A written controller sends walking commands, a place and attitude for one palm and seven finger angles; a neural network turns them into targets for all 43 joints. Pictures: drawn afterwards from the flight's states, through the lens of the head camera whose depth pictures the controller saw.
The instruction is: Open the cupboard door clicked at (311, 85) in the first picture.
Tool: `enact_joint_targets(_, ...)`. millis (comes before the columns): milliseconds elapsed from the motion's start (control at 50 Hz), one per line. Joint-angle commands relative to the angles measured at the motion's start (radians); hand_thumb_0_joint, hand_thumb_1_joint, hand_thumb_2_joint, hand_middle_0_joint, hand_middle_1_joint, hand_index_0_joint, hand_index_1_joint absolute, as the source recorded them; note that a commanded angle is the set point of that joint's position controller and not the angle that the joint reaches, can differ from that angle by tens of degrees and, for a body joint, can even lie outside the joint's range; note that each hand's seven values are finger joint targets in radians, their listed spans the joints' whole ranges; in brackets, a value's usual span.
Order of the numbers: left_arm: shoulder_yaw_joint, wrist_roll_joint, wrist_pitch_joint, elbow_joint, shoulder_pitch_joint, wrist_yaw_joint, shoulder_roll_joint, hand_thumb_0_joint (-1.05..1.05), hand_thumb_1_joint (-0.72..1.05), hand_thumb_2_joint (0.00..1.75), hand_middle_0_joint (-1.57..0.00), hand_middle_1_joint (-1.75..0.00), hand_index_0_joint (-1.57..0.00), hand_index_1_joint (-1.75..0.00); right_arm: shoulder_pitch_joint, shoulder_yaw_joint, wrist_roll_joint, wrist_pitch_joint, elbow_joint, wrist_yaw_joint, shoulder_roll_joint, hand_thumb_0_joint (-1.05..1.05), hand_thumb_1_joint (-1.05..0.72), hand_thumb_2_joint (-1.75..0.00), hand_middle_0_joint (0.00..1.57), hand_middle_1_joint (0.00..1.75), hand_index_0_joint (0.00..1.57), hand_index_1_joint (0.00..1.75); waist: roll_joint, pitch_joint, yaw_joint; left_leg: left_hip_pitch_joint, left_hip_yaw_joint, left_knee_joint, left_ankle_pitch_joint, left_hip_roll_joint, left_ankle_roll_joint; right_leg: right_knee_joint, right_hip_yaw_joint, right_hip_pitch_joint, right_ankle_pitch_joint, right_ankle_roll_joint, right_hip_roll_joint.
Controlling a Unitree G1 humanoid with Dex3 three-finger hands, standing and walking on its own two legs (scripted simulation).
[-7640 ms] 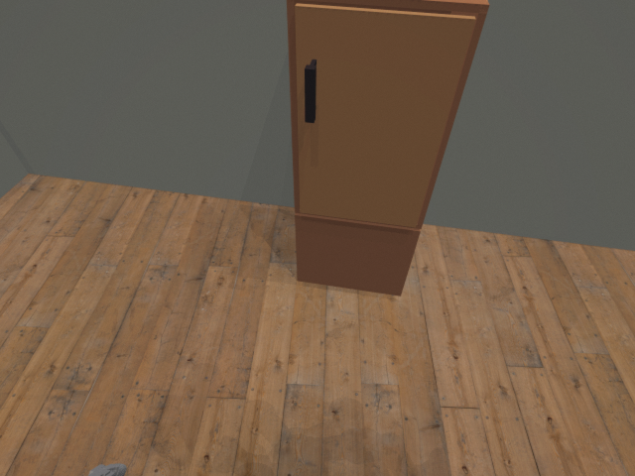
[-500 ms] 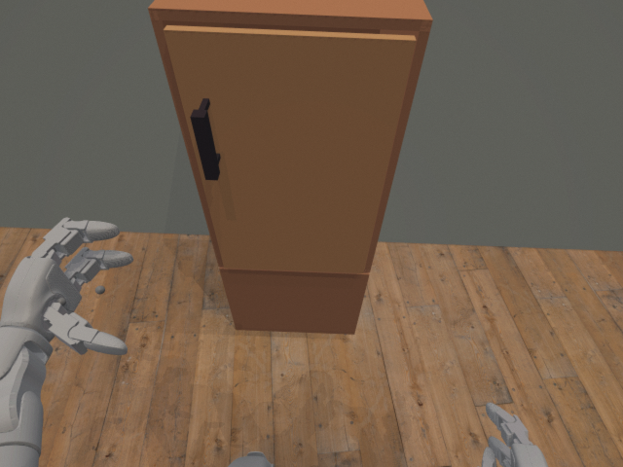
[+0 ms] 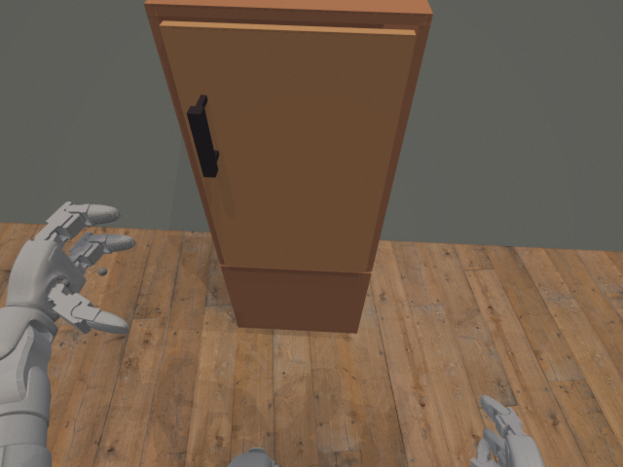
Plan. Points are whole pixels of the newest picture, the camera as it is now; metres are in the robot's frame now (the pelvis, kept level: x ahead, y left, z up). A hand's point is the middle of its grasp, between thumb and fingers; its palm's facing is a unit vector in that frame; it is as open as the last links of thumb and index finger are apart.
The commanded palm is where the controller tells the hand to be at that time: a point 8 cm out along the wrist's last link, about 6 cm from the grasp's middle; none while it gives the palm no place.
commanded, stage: move the hooked fingers beside the handle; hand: left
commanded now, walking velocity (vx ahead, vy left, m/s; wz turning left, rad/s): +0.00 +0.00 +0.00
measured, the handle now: (206, 136) +0.60 +0.23 +0.09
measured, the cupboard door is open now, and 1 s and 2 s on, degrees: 0 0 0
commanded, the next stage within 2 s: none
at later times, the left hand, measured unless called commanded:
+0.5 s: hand (133, 212) +0.41 +0.28 +0.10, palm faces +0.02 -1.00 +0.00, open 13.9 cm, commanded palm +0.39 +0.33 +0.10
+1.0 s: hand (156, 176) +0.49 +0.28 +0.09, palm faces +0.02 -1.00 +0.00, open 13.9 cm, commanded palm +0.48 +0.33 +0.09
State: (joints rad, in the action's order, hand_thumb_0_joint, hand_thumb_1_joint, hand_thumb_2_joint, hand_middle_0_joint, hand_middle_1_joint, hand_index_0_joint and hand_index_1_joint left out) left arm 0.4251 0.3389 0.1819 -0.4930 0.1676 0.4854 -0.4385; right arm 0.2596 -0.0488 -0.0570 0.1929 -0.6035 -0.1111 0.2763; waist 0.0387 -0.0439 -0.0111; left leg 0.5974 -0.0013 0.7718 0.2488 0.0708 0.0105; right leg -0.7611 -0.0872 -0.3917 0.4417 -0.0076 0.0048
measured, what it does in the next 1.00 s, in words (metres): stands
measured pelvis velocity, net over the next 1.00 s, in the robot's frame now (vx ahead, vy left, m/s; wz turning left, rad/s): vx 0.00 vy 0.02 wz -0.05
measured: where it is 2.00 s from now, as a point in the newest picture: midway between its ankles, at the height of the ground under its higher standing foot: outside the picture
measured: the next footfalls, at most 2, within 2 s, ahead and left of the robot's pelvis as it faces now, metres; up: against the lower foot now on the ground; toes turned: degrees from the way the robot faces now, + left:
none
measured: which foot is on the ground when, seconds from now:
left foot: down 0.00-1.00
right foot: down 0.00-1.00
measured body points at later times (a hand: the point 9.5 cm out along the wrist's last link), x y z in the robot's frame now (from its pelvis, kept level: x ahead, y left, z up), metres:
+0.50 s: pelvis +0.00 +0.02 -0.01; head +0.06 +0.03 +0.44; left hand +0.40 +0.34 +0.10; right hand +0.08 -0.26 -0.11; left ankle +0.09 +0.13 -0.71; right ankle -0.03 -0.11 -0.71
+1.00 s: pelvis +0.00 +0.02 -0.02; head +0.10 +0.04 +0.42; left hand +0.48 +0.33 +0.10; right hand +0.02 -0.26 -0.12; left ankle +0.09 +0.13 -0.71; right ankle -0.03 -0.11 -0.71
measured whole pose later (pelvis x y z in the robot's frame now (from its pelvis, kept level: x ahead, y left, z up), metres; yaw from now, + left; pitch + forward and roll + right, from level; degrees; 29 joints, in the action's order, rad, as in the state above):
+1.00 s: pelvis +0.00 +0.02 -0.02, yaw -3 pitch +15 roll -4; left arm 0.48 0.13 0.29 -1.20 0.86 0.42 -0.69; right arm 0.37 -0.04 -0.02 -0.01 -0.64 -0.08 0.29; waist 0.01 -0.06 0.14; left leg 0.88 0.02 0.91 0.30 0.09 -0.02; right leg -0.87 -0.06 -0.67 0.46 0.02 0.02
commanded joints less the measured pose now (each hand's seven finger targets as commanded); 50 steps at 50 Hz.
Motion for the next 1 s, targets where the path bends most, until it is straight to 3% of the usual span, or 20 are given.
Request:
enact_joint_targets(0, 0.083, 0.013, 0.068, 0.122, 0.412, 0.010, -0.316, 0.00, -0.50, 0.30, -0.30, -1.20, -0.30, -1.20, -0.017, 0.062, 0.001, 0.035, 0.118, -0.019, 0.146, 0.00, -0.90, -0.90, 0.20, 0.30, 0.20, 0.30, 0.050, -0.215, 0.032, -0.286, -0.012, -0.067, -0.027, -0.062, -0.044, 0.161, 0.075, -0.167, -0.172, 0.002, 0.030)
enact_joint_targets(80, 0.053, -0.001, 0.076, 0.082, 0.480, 0.011, -0.303, 0.00, -0.50, 0.30, -0.30, -1.20, -0.30, -1.20, 0.002, 0.065, 0.003, 0.025, 0.113, -0.012, 0.149, 0.00, -0.90, -0.90, 0.20, 0.30, 0.20, 0.30, 0.076, -0.260, 0.035, -0.310, -0.016, -0.061, -0.058, -0.062, -0.043, 0.140, 0.059, -0.179, -0.204, -0.003, 0.035)
enact_joint_targets(120, 0.075, -0.008, 0.068, 0.009, 0.482, 0.008, -0.334, 0.00, -0.50, 0.30, -0.30, -1.20, -0.30, -1.20, 0.013, 0.065, 0.003, 0.011, 0.111, -0.009, 0.156, 0.00, -0.90, -0.90, 0.20, 0.30, 0.20, 0.30, 0.035, -0.241, 0.033, -0.277, -0.018, -0.061, -0.045, -0.060, -0.044, 0.137, 0.057, -0.184, -0.193, -0.003, 0.036)
enact_joint_targets(200, 0.087, -0.026, 0.076, -0.043, 0.570, 0.000, -0.367, 0.00, -0.50, 0.30, -0.30, -1.20, -0.30, -1.20, 0.034, 0.070, 0.005, -0.011, 0.110, -0.002, 0.161, 0.00, -0.90, -0.90, 0.20, 0.30, 0.20, 0.30, 0.056, -0.267, 0.040, -0.268, -0.014, -0.049, -0.056, -0.058, -0.045, 0.122, 0.057, -0.193, -0.203, -0.003, 0.037)
enact_joint_targets(240, 0.120, -0.030, 0.093, -0.064, 0.589, -0.007, -0.409, 0.00, -0.50, 0.30, -0.30, -1.20, -0.30, -1.20, 0.055, 0.072, 0.009, -0.024, 0.106, 0.000, 0.169, 0.00, -0.90, -0.90, 0.20, 0.30, 0.20, 0.30, 0.035, -0.302, 0.033, -0.264, -0.017, -0.041, -0.082, -0.057, -0.046, 0.109, 0.057, -0.170, -0.224, -0.007, 0.042)
enact_joint_targets(280, 0.086, -0.043, 0.109, -0.064, 0.626, -0.007, -0.377, 0.00, -0.50, 0.30, -0.30, -1.20, -0.30, -1.20, 0.063, 0.076, 0.008, -0.033, 0.107, 0.004, 0.165, 0.00, -0.90, -0.90, 0.20, 0.30, 0.20, 0.30, 0.087, -0.321, 0.045, -0.294, -0.017, -0.038, -0.094, -0.054, -0.044, 0.100, 0.051, -0.201, -0.234, -0.007, 0.043)
enact_joint_targets(320, 0.061, -0.050, 0.118, -0.084, 0.665, -0.012, -0.360, 0.00, -0.50, 0.30, -0.30, -1.20, -0.30, -1.20, 0.073, 0.079, 0.008, -0.043, 0.104, 0.007, 0.167, 0.00, -0.90, -0.90, 0.20, 0.30, 0.20, 0.30, 0.088, -0.312, 0.057, -0.301, -0.024, -0.040, -0.070, -0.050, -0.042, 0.101, 0.045, -0.234, -0.202, -0.006, 0.047)
enact_joint_targets(340, 0.074, -0.047, 0.120, -0.117, 0.675, -0.013, -0.368, 0.00, -0.50, 0.30, -0.30, -1.20, -0.30, -1.20, 0.084, 0.079, 0.010, -0.048, 0.098, 0.005, 0.170, 0.00, -0.90, -0.90, 0.20, 0.30, 0.20, 0.30, 0.047, -0.303, 0.060, -0.284, -0.027, -0.037, -0.066, -0.049, -0.046, 0.099, 0.043, -0.230, -0.197, -0.008, 0.052)
enact_joint_targets(380, 0.079, -0.062, 0.125, -0.152, 0.721, -0.016, -0.395, 0.00, -0.50, 0.30, -0.30, -1.20, -0.30, -1.20, 0.096, 0.081, 0.010, -0.060, 0.087, 0.005, 0.177, 0.00, -0.90, -0.90, 0.20, 0.30, 0.20, 0.30, 0.075, -0.312, 0.067, -0.284, -0.031, -0.037, -0.056, -0.046, -0.044, 0.096, 0.044, -0.250, -0.184, -0.007, 0.049)
enact_joint_targets(440, 0.111, -0.073, 0.135, -0.192, 0.757, -0.019, -0.440, 0.00, -0.50, 0.30, -0.30, -1.20, -0.30, -1.20, 0.121, 0.085, 0.016, -0.076, 0.079, 0.006, 0.183, 0.00, -0.90, -0.90, 0.20, 0.30, 0.20, 0.30, 0.062, -0.346, 0.062, -0.287, -0.037, -0.028, -0.082, -0.043, -0.045, 0.083, 0.039, -0.242, -0.197, -0.012, 0.053)
enact_joint_targets(480, 0.089, -0.085, 0.146, -0.174, 0.768, -0.021, -0.420, 0.00, -0.50, 0.30, -0.30, -1.20, -0.30, -1.20, 0.127, 0.088, 0.017, -0.084, 0.083, 0.013, 0.179, 0.00, -0.90, -0.90, 0.20, 0.30, 0.20, 0.30, 0.125, -0.389, 0.061, -0.332, -0.041, -0.023, -0.122, -0.041, -0.040, 0.072, 0.037, -0.257, -0.222, -0.013, 0.052)
enact_joint_targets(520, 0.100, -0.088, 0.150, -0.186, 0.758, -0.028, -0.425, 0.00, -0.50, 0.30, -0.30, -1.20, -0.30, -1.20, 0.134, 0.091, 0.019, -0.095, 0.082, 0.019, 0.179, 0.00, -0.90, -0.90, 0.20, 0.30, 0.20, 0.30, 0.121, -0.383, 0.063, -0.343, -0.046, -0.022, -0.128, -0.036, -0.038, 0.073, 0.031, -0.273, -0.217, -0.014, 0.056)
enact_joint_targets(540, 0.096, -0.088, 0.150, -0.214, 0.774, -0.030, -0.426, 0.00, -0.50, 0.30, -0.30, -1.20, -0.30, -1.20, 0.140, 0.089, 0.019, -0.102, 0.077, 0.017, 0.182, 0.00, -0.90, -0.90, 0.20, 0.30, 0.20, 0.30, 0.083, -0.364, 0.073, -0.318, -0.048, -0.021, -0.113, -0.036, -0.043, 0.073, 0.031, -0.277, -0.205, -0.015, 0.060)
enact_joint_targets(580, 0.076, -0.097, 0.146, -0.262, 0.838, -0.033, -0.417, 0.00, -0.50, 0.30, -0.30, -1.20, -0.30, -1.20, 0.145, 0.088, 0.017, -0.112, 0.070, 0.017, 0.183, 0.00, -0.90, -0.90, 0.20, 0.30, 0.20, 0.30, 0.091, -0.327, 0.090, -0.295, -0.048, -0.024, -0.079, -0.033, -0.042, 0.075, 0.031, -0.310, -0.183, -0.010, 0.057)
enact_joint_targets(640, 0.104, -0.109, 0.156, -0.310, 0.890, -0.040, -0.463, 0.00, -0.50, 0.30, -0.30, -1.20, -0.30, -1.20, 0.164, 0.089, 0.023, -0.126, 0.063, 0.015, 0.191, 0.00, -0.90, -0.90, 0.20, 0.30, 0.20, 0.30, 0.074, -0.342, 0.093, -0.278, -0.047, -0.014, -0.073, -0.034, -0.046, 0.069, 0.034, -0.310, -0.175, -0.011, 0.057)
enact_joint_targets(660, 0.104, -0.121, 0.160, -0.332, 0.898, -0.041, -0.474, 0.00, -0.50, 0.30, -0.30, -1.20, -0.30, -1.20, 0.167, 0.089, 0.023, -0.131, 0.062, 0.016, 0.191, 0.00, -0.90, -0.90, 0.20, 0.30, 0.20, 0.30, 0.096, -0.352, 0.096, -0.288, -0.048, -0.011, -0.081, -0.031, -0.043, 0.064, 0.035, -0.327, -0.177, -0.010, 0.056)
enact_joint_targets(760, 0.066, -0.144, 0.187, -0.377, 0.998, -0.047, -0.456, 0.00, -0.50, 0.30, -0.30, -1.20, -0.30, -1.20, 0.194, 0.092, 0.029, -0.147, 0.044, 0.018, 0.192, 0.00, -0.90, -0.90, 0.20, 0.30, 0.20, 0.30, 0.128, -0.390, 0.123, -0.317, -0.060, 0.012, -0.090, -0.023, -0.041, 0.048, 0.035, -0.385, -0.167, -0.010, 0.058)
enact_joint_targets(840, 0.103, -0.154, 0.177, -0.462, 1.045, -0.050, -0.523, 0.00, -0.50, 0.30, -0.30, -1.20, -0.30, -1.20, 0.220, 0.088, 0.034, -0.167, 0.030, 0.018, 0.204, 0.00, -0.90, -0.90, 0.20, 0.30, 0.20, 0.30, 0.084, -0.385, 0.131, -0.263, -0.062, 0.026, -0.085, -0.022, -0.046, 0.039, 0.035, -0.382, -0.168, -0.009, 0.060)
enact_joint_targets(920, 0.093, -0.192, 0.166, -0.508, 1.120, -0.060, -0.563, 0.00, -0.50, 0.30, -0.30, -1.20, -0.30, -1.20, 0.239, 0.085, 0.035, -0.183, 0.028, 0.018, 0.205, 0.00, -0.90, -0.90, 0.20, 0.30, 0.20, 0.30, 0.115, -0.386, 0.151, -0.238, -0.062, 0.043, -0.073, -0.017, -0.045, 0.030, 0.039, -0.421, -0.152, -0.003, 0.058)
enact_joint_targets(980, 0.090, -0.201, 0.188, -0.484, 1.174, -0.067, -0.569, 0.00, -0.50, 0.30, -0.30, -1.20, -0.30, -1.20, 0.256, 0.087, 0.040, -0.190, 0.022, 0.019, 0.204, 0.00, -0.90, -0.90, 0.20, 0.30, 0.20, 0.30, 0.160, -0.456, 0.162, -0.279, -0.063, 0.063, -0.111, -0.013, -0.044, 0.018, 0.041, -0.437, -0.170, -0.003, 0.060)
